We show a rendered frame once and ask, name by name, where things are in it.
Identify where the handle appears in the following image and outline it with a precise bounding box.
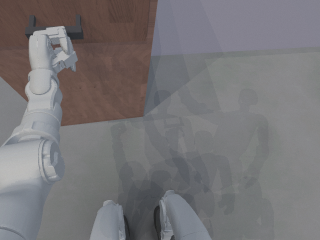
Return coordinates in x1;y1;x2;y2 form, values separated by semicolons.
25;14;84;40

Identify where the right robot shin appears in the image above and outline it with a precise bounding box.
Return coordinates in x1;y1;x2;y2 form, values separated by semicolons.
159;190;175;240

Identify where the robot left forearm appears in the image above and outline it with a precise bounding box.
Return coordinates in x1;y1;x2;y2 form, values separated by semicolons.
1;69;63;147

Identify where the cabinet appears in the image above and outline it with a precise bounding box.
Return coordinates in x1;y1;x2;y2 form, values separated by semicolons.
0;0;158;126

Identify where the left robot upper arm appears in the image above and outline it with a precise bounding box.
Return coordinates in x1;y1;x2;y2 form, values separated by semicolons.
0;139;65;240

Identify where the right robot thigh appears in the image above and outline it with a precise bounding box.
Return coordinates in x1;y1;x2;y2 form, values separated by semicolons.
159;194;212;240

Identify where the left robot hand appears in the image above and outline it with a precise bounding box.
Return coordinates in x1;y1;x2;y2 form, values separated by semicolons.
28;26;78;76

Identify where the drawer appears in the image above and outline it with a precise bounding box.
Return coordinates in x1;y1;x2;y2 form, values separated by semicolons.
0;0;150;47

